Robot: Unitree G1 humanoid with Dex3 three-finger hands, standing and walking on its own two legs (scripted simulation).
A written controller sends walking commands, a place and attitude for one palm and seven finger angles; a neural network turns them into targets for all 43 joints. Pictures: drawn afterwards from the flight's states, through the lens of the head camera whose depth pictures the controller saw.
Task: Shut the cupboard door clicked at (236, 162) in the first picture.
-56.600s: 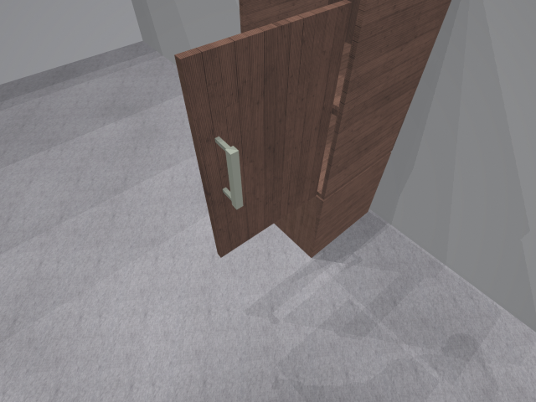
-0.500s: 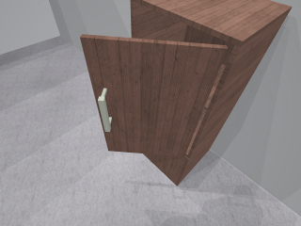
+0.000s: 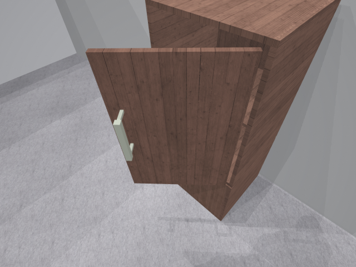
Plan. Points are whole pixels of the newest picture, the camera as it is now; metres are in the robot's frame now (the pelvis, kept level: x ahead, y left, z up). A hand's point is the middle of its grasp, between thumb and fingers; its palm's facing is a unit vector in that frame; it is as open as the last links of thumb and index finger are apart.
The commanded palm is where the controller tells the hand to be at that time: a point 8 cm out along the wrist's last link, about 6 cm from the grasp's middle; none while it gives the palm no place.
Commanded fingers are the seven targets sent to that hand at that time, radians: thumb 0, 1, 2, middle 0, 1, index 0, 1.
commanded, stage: look again from close up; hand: left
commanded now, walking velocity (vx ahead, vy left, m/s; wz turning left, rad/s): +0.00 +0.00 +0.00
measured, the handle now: (125, 136) +0.47 +0.19 -0.01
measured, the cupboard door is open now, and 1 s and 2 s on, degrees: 41 41 41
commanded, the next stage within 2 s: raise the hand and make a fist in 0.04 s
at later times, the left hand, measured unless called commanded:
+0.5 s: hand (111, 265) +0.14 +0.16 -0.06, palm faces -0.01 -1.00 +0.00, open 6.4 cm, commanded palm +0.11 +0.22 -0.06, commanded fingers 0.00 0.90 0.90 -0.53 -0.66 -0.53 -0.66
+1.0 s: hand (96, 259) +0.15 +0.19 -0.04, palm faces +0.02 -1.00 -0.04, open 4.0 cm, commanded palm +0.12 +0.24 -0.03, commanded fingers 0.00 0.90 0.90 -0.99 -1.16 -0.99 -1.16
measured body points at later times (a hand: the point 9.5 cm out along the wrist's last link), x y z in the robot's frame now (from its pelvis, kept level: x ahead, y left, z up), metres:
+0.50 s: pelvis -0.04 -0.04 -0.08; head +0.00 -0.03 +0.36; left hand +0.14 +0.21 -0.06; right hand +0.19 -0.29 -0.11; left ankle -0.03 +0.09 -0.74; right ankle +0.00 -0.13 -0.74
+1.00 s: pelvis -0.05 -0.01 -0.09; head +0.00 +0.00 +0.36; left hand +0.14 +0.24 -0.03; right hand +0.11 -0.23 -0.17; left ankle -0.03 +0.09 -0.74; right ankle +0.00 -0.13 -0.74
